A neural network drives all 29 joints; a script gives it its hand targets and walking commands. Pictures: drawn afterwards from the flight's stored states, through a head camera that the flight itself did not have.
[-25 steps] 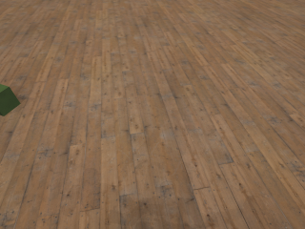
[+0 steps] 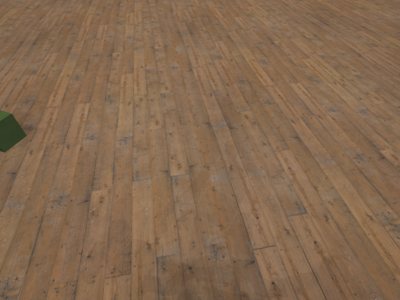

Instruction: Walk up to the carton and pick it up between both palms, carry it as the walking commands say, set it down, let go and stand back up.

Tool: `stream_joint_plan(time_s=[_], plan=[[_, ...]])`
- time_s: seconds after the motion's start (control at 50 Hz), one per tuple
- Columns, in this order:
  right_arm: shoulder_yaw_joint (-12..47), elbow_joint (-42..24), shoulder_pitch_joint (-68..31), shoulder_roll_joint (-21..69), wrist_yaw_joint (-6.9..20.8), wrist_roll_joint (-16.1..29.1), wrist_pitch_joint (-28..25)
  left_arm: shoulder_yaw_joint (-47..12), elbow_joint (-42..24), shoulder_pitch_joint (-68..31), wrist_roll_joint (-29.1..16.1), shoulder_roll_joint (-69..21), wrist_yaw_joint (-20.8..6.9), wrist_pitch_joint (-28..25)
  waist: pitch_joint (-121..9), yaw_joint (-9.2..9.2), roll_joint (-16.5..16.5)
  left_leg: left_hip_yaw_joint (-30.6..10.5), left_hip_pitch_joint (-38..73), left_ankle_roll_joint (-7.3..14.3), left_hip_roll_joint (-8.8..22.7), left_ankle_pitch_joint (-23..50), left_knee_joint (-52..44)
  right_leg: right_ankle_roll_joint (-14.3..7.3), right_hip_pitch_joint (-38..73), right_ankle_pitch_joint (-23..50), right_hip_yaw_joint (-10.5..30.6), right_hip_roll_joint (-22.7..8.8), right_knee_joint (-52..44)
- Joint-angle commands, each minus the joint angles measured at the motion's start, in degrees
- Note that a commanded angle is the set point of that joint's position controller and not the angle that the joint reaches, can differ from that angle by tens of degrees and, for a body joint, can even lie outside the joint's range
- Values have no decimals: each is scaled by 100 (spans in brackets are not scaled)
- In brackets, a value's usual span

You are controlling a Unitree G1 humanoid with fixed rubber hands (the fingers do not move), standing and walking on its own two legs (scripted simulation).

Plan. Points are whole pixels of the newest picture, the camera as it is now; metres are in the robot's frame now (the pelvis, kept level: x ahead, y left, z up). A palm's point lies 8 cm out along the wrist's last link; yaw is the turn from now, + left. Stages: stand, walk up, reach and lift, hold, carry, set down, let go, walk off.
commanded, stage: walk up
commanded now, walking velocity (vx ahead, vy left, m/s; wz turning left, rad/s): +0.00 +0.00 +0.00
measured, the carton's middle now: out of the picture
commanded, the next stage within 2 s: none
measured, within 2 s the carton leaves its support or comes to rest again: neither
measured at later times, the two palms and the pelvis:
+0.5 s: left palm out of the picture +0.05 +0.34 -0.15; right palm out of the picture +0.10 -0.22 -0.13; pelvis -0.01 +0.04 -0.02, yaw +13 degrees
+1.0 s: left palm out of the picture -0.14 +0.32 -0.10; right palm (224, 230) +0.34 -0.04 -0.10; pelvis +0.06 +0.10 +0.00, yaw +27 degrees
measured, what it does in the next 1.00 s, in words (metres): steps to the left, turning left: right foot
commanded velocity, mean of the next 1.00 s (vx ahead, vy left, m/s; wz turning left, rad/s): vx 0.22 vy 0.07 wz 0.44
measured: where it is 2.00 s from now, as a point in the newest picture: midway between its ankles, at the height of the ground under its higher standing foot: (106, 273)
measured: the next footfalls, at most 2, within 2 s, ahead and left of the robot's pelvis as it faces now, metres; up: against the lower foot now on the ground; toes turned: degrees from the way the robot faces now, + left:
right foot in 0.74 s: +0.08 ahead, -0.07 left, +0.00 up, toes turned +14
left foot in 1.14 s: +0.14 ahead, +0.37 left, +0.00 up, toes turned +38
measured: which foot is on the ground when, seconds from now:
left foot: down 0.00-0.72, up 0.74-1.00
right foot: down 0.00-0.36, up 0.38-0.72, down 0.74-1.00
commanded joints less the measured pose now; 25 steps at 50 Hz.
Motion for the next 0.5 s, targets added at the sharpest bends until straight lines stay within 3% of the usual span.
stream_joint_plan(time_s=[0.0, 0.12, 0.14, 0.16, 0.2, 0.22, 0.24, 0.26, 0.28, 0.32, 0.34, 0.36, 0.38, 0.4, 0.44, 0.48], plan=[[-177, -239, -195, -999, -25, 1, -50, 176, -241, -202, -2, 994, 25, -51, -338, -1, 7, -500, 29, 187, 670, 770, -285, -207, 31, 733, 498, -665, -287], [-180, -239, -188, -1002, -26, 1, -47, 180, -243, -197, -1, 995, 26, -49, -341, -2, 6, -496, 44, 185, 673, 804, -293, -205, 49, 766, 493, -669, -293], [-330, -813, -269, -672, 214, 15, 165, 286, -509, 151, -118, 633, 121, 155, -431, 336, 49, -708, -1778, 288, 208, -195, 843, -208, 1010, -1535, 281, -1029, 243], [-397, -829, -399, -235, 177, -33, 300, 375, -449, 400, 3, 818, 212, 240, 74, 231, -871, -71, -1688, 149, 87, 1208, 1588, -467, 393, 254, 524, -1351, 169], [-486, -1114, -18, -144, 149, -30, 410, 453, -716, 341, 40, 817, 227, 293, -170, 144, -1416, -101, -2043, 5, 100, -1794, 2919, -928, 233, 2289, 852, -2196, 143], [-462, -1241, 87, -143, 115, 3, 414, 384, -943, 295, 140, 743, 197, 276, -119, 169, -982, 94, -1968, -129, 166, -2268, 3394, -945, 5, 2776, 595, -2370, 323], [-470, -1222, 250, -138, 138, 14, 458, 418, -1053, 58, 165, 713, 192, 271, -195, 22, -791, -6, -1663, -120, 265, -2191, 3538, -851, -360, 2595, 365, -2380, 379], [-465, -1266, 505, -136, 163, 19, 474, 450, -1197, -216, 166, 687, 186, 271, -263, -181, -880, 16, -1230, -107, 295, -1999, 3392, -691, -751, 2344, 115, -2162, 464], [-451, -1328, 652, -129, 183, 31, 476, 503, -1246, -280, 174, 669, 177, 269, -376, -264, -1005, 71, -976, -98, 280, -1831, 3113, -578, -850, 2114, -6, -2030, 568], [-457, -1346, 1008, -169, 229, 67, 460, 614, -1215, -231, 163, 705, 133, 362, -482, -469, -695, 314, -352, -37, 190, -953, 1495, -368, -882, 1179, -311, -1649, 1388], [-548, -1263, 1211, -387, 180, 29, 395, 525, -1284, -175, 173, 435, 95, 384, -385, -569, 102, -214, -26, 139, 327, -515, 730, -220, -1332, 212, -521, -1199, 2498], [-702, -1245, 1526, -997, 133, -29, 324, 454, -1557, -310, 220, 94, 65, 423, -81, -561, 1633, -2367, 272, 502, 1626, 1444, 241, 59, -2705, -2468, -537, -382, 3768], [-798, -1343, 1554, -1229, 125, 23, 278, 503, -1632, -240, 182, 115, 160, 507, -214, -478, 1823, -3552, -186, 1001, 2338, 1784, -165, 148, -2838, -2945, 156, -271, 4481], [-722, -1403, 1413, -1005, 73, -5, 285, 527, -1581, -262, 141, 174, 182, 522, -281, -404, 1284, -3361, -421, 1053, 2108, 1167, -252, 124, -2616, -2551, 509, -409, 4639], [-544, -1588, 659, -554, -2, -26, 315, 461, -1416, -124, 159, 50, 149, 472, -141, -172, 894, -2457, -623, 857, 1456, 198, -333, 143, -2452, -1746, 404, -419, 4556], [-494, -1565, 540, -363, -18, -33, 278, 458, -1298, 85, 158, 4, 109, 478, -217, -97, 737, -2008, -627, 771, 1097, 475, -244, 183, -2158, -1323, 295, -363, 4352]])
